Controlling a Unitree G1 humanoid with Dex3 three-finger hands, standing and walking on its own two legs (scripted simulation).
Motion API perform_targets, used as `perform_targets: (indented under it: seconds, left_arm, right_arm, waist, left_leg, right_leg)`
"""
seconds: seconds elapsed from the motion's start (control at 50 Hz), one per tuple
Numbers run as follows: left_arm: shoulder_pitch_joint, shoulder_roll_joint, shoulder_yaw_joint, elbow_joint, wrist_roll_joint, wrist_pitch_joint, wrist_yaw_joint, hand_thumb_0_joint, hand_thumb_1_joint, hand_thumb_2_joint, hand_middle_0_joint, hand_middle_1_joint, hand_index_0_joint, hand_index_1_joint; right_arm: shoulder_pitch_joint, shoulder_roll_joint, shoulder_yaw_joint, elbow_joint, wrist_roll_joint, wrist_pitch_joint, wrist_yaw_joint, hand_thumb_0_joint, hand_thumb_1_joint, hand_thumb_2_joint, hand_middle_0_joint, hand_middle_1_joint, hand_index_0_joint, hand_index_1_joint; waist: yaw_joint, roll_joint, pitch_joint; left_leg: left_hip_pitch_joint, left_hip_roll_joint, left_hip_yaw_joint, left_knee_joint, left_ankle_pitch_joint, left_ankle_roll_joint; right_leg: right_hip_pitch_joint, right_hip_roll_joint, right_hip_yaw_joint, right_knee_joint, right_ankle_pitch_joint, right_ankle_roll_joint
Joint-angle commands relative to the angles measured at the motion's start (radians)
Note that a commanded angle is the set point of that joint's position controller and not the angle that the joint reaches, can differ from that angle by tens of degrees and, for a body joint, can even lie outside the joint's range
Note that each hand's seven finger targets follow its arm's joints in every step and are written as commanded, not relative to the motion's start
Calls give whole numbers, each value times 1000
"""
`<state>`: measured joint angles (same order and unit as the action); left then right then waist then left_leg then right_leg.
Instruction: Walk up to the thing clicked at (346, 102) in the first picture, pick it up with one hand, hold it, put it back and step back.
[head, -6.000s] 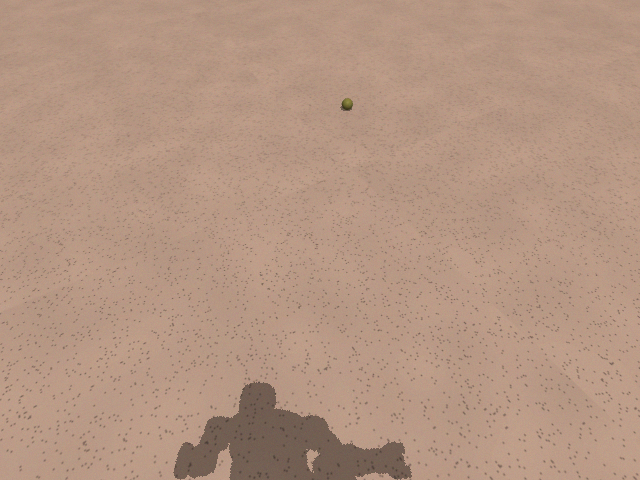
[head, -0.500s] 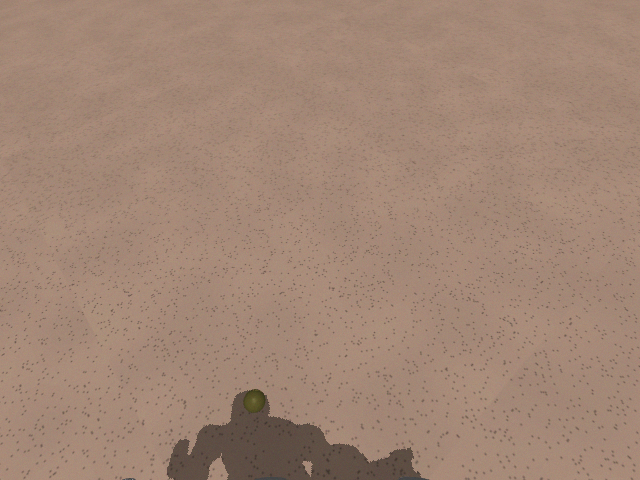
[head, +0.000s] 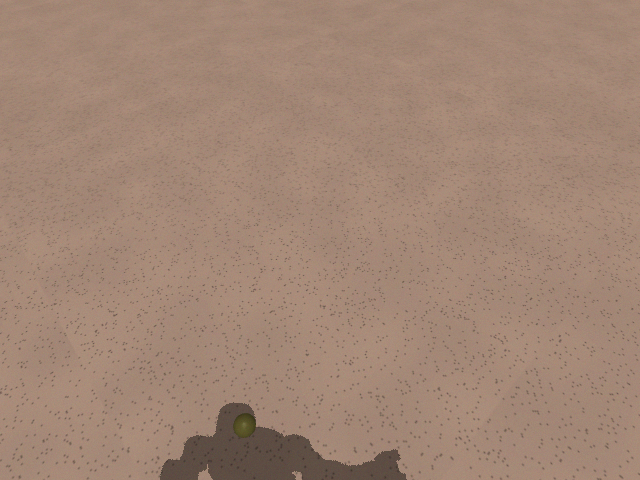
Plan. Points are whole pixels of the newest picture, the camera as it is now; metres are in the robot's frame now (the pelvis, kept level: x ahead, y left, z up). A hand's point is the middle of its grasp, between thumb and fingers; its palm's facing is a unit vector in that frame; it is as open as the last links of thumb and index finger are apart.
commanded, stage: walk up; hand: left
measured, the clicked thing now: (244, 425) +0.39 +0.26 -0.74
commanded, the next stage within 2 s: stand in 1.08 s
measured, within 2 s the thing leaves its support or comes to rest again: neither
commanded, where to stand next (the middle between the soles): +0.04 +0.01 m, yaw +1 degrees
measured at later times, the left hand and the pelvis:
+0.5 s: hand out of the picture +0.11 +0.24 -0.15, palm faces -0.04 -0.95 -0.32, open 7.4 cm; pelvis +0.01 +0.00 +0.01, yaw -1 degrees
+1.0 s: hand out of the picture +0.10 +0.25 -0.15, palm faces -0.04 -0.94 -0.34, open 7.4 cm; pelvis +0.01 +0.00 +0.01, yaw -2 degrees
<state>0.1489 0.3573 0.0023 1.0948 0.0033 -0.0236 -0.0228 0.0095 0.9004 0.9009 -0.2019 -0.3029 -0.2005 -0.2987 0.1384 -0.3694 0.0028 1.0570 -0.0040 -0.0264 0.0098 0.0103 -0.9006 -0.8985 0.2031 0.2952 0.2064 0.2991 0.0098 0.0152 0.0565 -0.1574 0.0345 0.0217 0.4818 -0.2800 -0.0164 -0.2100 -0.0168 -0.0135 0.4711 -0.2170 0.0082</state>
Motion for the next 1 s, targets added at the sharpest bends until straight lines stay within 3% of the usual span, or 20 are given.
perform_targets:
  seconds: [0.0,0.08,0.4,0.64,0.76,0.88,0.98]
  left_arm:
    - [-69,221,43,-54,-6,-22,23,0,900,900,-200,-300,-200,-300]
    - [-82,214,41,-49,-4,-16,24,0,900,900,-200,-300,-200,-300]
    - [-125,208,46,-34,2,-9,25,0,900,900,-200,-300,-200,-300]
    - [-124,205,50,-30,5,-6,24,0,900,900,-200,-300,-200,-300]
    - [-116,196,49,-28,3,-3,23,0,900,900,-200,-300,-200,-300]
    - [-106,200,50,-27,6,-2,23,0,900,900,-200,-300,-200,-300]
    - [-108,196,50,-32,8,-5,24,0,900,900,-200,-300,-200,-300]
  right_arm:
    - [-23,-226,-59,-37,3,-24,-19,0,-900,-900,200,300,200,300]
    - [-42,-218,-59,-27,1,-18,-20,0,-900,-900,200,300,200,300]
    - [-85,-208,-54,4,-5,-13,-18,0,-900,-900,200,300,200,300]
    - [-73,-209,-53,6,-8,-13,-18,0,-900,-900,200,300,200,300]
    - [-56,-208,-56,12,-7,-16,-20,0,-900,-900,200,300,200,300]
    - [-67,-202,-56,3,-8,-12,-18,0,-900,-900,200,300,200,300]
    - [-55,-202,-58,4,-9,-13,-17,0,-900,-900,200,300,200,300]
  waist:
    - [-16,-57,-114]
    - [-15,-56,-113]
    - [-10,-6,-88]
    - [-12,-19,-74]
    - [-13,-17,-91]
    - [-10,-24,-57]
    - [-14,-21,-76]
  left_leg:
    - [39,84,-65,-74,263,60]
    - [58,87,-60,-94,241,61]
    - [46,91,-51,-167,202,50]
    - [53,84,-44,-178,165,51]
    - [86,97,-44,-188,199,51]
    - [70,90,-41,-192,135,54]
    - [74,94,-41,-196,169,51]
  right_leg:
    - [65,-110,96,-71,305,-58]
    - [60,-110,97,-83,254,-54]
    - [101,-96,95,-118,209,-41]
    - [92,-89,103,-137,191,-35]
    - [85,-84,99,-122,211,-38]
    - [64,-79,105,-138,163,-35]
    - [87,-85,106,-133,209,-36]
